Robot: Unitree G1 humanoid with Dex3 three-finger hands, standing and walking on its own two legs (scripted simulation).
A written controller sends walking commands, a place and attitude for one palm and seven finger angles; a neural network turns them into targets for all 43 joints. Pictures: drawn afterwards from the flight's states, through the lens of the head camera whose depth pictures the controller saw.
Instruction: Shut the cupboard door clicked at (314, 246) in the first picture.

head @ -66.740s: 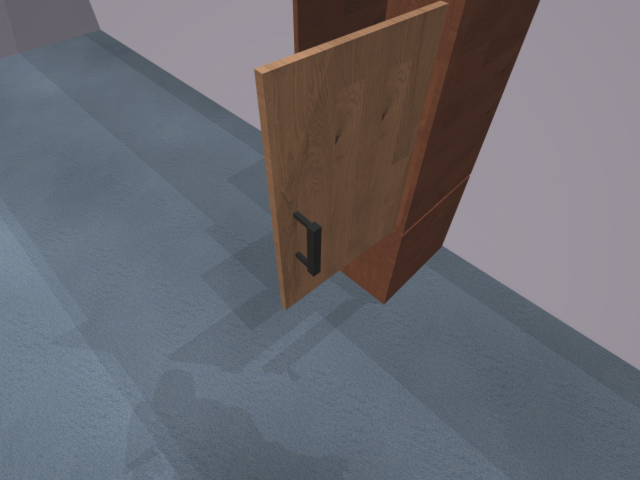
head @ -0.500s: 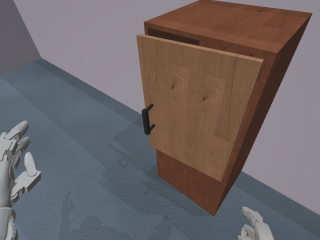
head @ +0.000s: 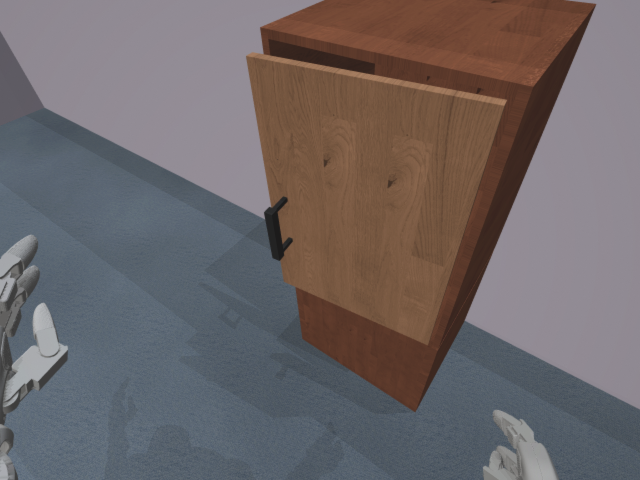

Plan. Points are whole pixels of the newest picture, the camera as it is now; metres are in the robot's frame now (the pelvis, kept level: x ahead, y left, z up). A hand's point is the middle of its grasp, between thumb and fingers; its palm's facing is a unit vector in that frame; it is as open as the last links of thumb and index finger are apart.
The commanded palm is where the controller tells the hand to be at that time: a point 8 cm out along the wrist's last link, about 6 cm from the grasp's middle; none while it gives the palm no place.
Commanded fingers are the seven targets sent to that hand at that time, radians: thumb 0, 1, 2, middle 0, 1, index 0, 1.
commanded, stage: step back with the hand held close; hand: left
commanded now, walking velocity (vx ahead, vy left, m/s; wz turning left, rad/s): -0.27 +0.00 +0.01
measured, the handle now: (280, 229) +0.63 +0.15 -0.10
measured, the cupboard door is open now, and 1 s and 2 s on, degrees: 7 7 7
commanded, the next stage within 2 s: stop stepping back and stand still in 1.44 s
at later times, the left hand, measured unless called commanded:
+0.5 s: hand (1, 396) +0.15 +0.29 +0.16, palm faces +0.44 -0.76 -0.48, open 7.4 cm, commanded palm +0.09 +0.32 +0.18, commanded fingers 0.00 0.90 0.90 -0.20 -0.30 -0.20 -0.30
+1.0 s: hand out of the picture +0.11 +0.28 +0.16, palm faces +0.45 -0.76 -0.47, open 7.4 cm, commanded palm +0.04 +0.31 +0.18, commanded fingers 0.00 0.90 0.90 -0.20 -0.30 -0.20 -0.30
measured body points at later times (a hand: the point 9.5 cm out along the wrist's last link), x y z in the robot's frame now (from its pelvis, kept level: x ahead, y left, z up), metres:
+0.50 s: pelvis -0.05 +0.02 -0.01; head -0.04 +0.02 +0.44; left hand +0.12 +0.33 +0.18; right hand +0.12 -0.22 -0.09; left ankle +0.01 +0.08 -0.74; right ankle -0.01 -0.10 -0.74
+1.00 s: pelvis -0.09 +0.01 -0.02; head -0.07 +0.03 +0.43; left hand +0.08 +0.32 +0.18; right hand +0.08 -0.23 -0.10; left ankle +0.01 +0.08 -0.73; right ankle -0.03 -0.11 -0.74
